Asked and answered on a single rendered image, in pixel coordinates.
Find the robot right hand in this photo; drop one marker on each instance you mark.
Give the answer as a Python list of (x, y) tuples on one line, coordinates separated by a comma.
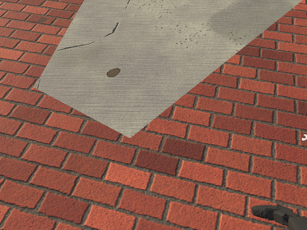
[(280, 214)]

